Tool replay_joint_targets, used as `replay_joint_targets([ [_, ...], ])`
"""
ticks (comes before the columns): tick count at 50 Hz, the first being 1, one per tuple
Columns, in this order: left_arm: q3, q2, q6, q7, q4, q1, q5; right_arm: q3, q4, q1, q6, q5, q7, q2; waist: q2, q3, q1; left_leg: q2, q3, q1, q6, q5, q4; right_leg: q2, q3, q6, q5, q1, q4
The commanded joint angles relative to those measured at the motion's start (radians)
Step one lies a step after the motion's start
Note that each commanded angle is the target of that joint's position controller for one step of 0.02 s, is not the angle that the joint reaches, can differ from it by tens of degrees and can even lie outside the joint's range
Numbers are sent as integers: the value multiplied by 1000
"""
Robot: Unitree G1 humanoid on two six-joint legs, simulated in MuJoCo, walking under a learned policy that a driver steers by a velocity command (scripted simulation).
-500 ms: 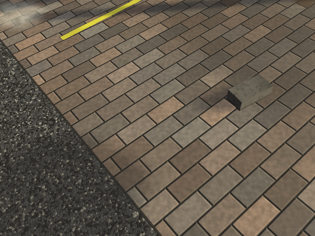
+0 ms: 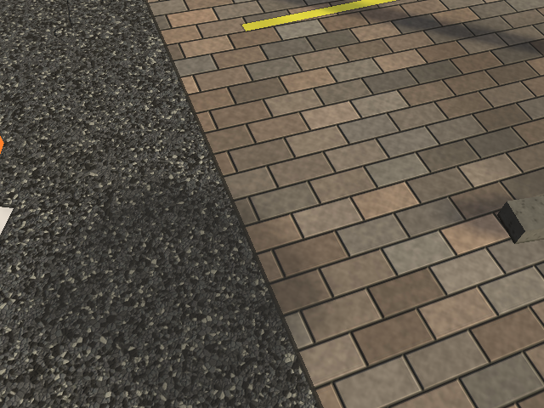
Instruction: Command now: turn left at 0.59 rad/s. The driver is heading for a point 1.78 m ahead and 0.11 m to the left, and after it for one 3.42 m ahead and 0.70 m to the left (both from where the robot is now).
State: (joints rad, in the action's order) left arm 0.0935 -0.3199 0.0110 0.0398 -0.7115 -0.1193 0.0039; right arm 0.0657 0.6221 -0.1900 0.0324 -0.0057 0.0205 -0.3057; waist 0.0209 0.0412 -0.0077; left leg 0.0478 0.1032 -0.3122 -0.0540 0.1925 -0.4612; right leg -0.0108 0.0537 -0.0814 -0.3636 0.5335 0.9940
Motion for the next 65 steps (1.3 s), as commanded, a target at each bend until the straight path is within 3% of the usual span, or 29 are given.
replay_joint_targets([
  [1,9,-59,-19,-6,73,37,-3,55,-72,17,-7,-2,13,-183,-167,-143,-9,-227,277,184,-171,-226,96,-4,32,-6,18,21,-131],
  [7,14,-74,-39,-29,77,30,-15,61,-85,39,5,-7,-2,-191,-192,-131,-15,-209,408,142,-168,-202,77,-38,43,18,-15,-119,-333],
  [10,21,-74,-50,-39,57,-37,-14,58,-94,78,14,-25,1,-181,-181,-141,33,-158,420,112,-118,-203,21,-37,21,51,148,-276,-594],
  [11,31,-108,-50,-36,51,-63,-5,52,-96,62,14,-25,5,-155,-139,-158,32,-116,386,36,-70,-85,-32,47,67,82,240,-391,-644],
  [12,41,-169,-42,-29,65,-63,10,37,-91,3,12,-11,2,-97,74,-178,-8,-6,238,-97,-7,238,-240,257,249,166,373,-497,-668],
  [13,47,-204,-38,-34,60,-48,41,56,-116,15,2,-21,3,-149,278,-107,-15,100,72,-269,48,466,-439,400,453,328,506,-426,-701],
  [14,32,-149,-43,-31,86,-2,34,80,-92,-11,-3,-5,5,-221,172,-94,-20,23,81,-281,86,423,-627,414,411,361,501,-398,-695],
  [15,18,-101,-42,-24,95,42,23,90,-68,-24,3,-11,3,-231,122,-82,-34,14,68,-279,102,357,-694,350,308,320,471,-379,-680],
  [16,12,-85,-39,-19,104,66,13,87,-44,-45,15,-13,6,-202,97,-72,-39,7,53,-284,123,306,-740,291,226,282,426,-382,-670],
  [17,8,-78,-37,-14,103,69,0,81,-43,-46,24,-12,5,-178,100,-57,-27,1,44,-314,140,261,-780,277,187,281,443,-394,-666],
  [20,6,-91,-22,-6,82,2,9,54,-73,19,21,-19,0,-108,125,-65,19,-6,-11,-303,161,231,-674,240,111,302,505,-440,-666],
  [24,16,-133,-10,-16,72,-1,0,25,-91,52,14,-2,-8,-65,158,-110,41,-46,-65,-150,155,272,-401,261,77,314,558,-458,-640],
  [27,16,-148,-5,-29,55,-13,-16,27,-77,24,14,-7,-13,-81,174,-114,38,-34,-113,-27,133,206,-199,270,83,310,561,-434,-615],
  [29,3,-126,-7,-31,40,-10,-33,27,-44,-42,12,-3,-17,-74,148,-107,-5,-16,-139,131,87,-12,80,243,59,259,511,-376,-565],
  [30,-10,-96,-16,-34,16,-65,-27,29,-49,-45,11,2,-14,-100,98,-120,1,-58,-70,252,58,-137,140,217,38,188,413,-304,-540],
  [31,-33,-35,-27,-42,26,-87,19,37,-63,-71,12,10,-2,-168,-106,-185,28,-252,154,392,4,-432,118,136,-46,94,150,-191,-379],
  [32,-43,-11,-30,-37,48,-59,21,25,-59,-3,4,34,-7,-156,-273,-154,48,-359,238,240,-143,-420,99,78,-66,41,-137,-162,-385],
  [33,-31,-71,-24,-28,44,-12,15,12,-77,37,-11,37,-16,-97,-204,-118,11,-321,221,196,-177,-297,123,86,-47,15,-148,-180,-335],
  [34,-28,-73,-22,-28,40,2,8,0,-59,47,-24,42,-18,-70,-205,-104,16,-285,190,189,-151,-242,127,83,-38,14,-107,-177,-339],
  [36,-25,-75,-12,-21,18,-10,11,4,-48,71,-37,27,-15,-90,-211,-78,14,-251,160,188,-116,-229,119,83,-25,3,-42,-182,-371],
  [38,-33,-56,-12,-28,-2,-48,7,-7,-36,80,-39,25,-13,-69,-182,-88,35,-231,125,158,-104,-293,97,80,-29,0,28,-256,-421],
  [39,-37,-49,-15,-32,-13,-66,9,-10,-30,80,-38,22,-14,-59,-158,-96,44,-210,102,146,-85,-254,88,81,-33,3,140,-308,-494],
  [41,-40,-71,-16,-34,-16,-62,15,-13,-11,50,-37,26,-18,-51,-112,-86,25,-156,80,111,-34,-48,86,101,-14,19,322,-376,-563],
  [42,-28,-117,-15,-33,-32,-63,8,-12,-13,31,-33,29,-20,-52,-49,-43,-1,-126,61,81,-17,29,106,95,-27,37,263,-344,-539],
  [45,-34,-78,-24,-33,-52,-50,13,-13,-5,60,-31,25,-18,-54,-9,-22,17,-113,41,100,-8,11,73,87,-23,46,236,-318,-569],
  [49,-39,-70,-34,-23,-84,-72,7,-12,14,46,-30,22,-12,-46,-10,-59,20,-100,20,127,-7,-90,51,86,-25,39,265,-347,-566],
  [65,-44,-62,-21,-1,-195,-88,1,-7,140,-11,-37,15,-1,-46,-33,-36,25,-82,-9,116,12,-123,53,74,-34,45,255,-363,-568],
])
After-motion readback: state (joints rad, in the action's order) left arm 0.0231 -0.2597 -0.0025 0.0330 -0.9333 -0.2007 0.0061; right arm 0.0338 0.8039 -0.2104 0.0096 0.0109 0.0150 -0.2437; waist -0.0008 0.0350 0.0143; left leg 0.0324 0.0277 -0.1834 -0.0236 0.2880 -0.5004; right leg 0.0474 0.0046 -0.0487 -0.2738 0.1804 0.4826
